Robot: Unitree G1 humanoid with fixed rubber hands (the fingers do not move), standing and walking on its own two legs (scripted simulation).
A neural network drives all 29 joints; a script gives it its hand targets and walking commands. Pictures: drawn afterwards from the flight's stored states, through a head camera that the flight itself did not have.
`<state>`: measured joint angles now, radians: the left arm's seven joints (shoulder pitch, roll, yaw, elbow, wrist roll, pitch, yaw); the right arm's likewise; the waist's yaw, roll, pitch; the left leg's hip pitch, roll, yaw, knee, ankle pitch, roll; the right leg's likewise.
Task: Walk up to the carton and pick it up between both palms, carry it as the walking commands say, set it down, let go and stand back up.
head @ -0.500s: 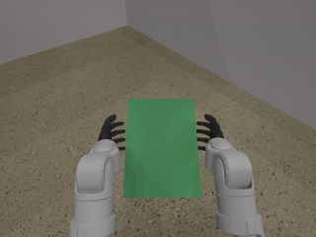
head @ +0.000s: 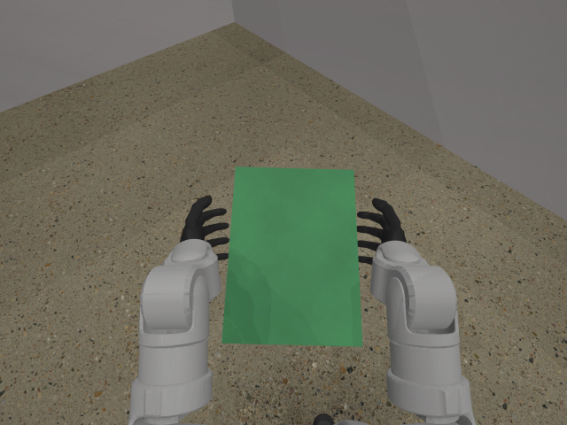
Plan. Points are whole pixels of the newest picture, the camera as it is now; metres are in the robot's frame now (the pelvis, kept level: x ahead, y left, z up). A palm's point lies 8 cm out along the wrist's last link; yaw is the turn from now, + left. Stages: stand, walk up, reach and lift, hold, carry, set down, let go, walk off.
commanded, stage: carry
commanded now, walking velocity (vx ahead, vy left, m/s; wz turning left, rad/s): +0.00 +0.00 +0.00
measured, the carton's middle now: (291, 262) +0.34 +0.00 -0.01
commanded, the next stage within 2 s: hold in 1.74 s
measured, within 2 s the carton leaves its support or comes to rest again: neither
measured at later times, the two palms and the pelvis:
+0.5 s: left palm (187, 207) +0.37 +0.14 +0.11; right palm (371, 205) +0.36 -0.11 +0.11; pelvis +0.07 +0.02 +0.00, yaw +0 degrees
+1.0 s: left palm (185, 224) +0.35 +0.14 +0.09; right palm (369, 220) +0.35 -0.11 +0.09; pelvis +0.05 +0.02 +0.00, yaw +0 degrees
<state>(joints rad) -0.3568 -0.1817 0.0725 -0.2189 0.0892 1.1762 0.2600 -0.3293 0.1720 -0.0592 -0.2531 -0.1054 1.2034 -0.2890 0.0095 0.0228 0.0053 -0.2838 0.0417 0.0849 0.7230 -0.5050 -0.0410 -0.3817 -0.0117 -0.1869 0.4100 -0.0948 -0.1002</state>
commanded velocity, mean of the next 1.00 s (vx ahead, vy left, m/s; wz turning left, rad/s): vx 0.00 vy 0.00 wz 0.00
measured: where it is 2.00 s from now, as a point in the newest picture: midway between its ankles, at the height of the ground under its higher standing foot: outside the picture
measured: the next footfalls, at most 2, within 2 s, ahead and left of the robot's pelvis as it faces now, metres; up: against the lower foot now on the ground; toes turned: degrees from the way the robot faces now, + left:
left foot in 0.12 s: +0.08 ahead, +0.15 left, +0.00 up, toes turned -9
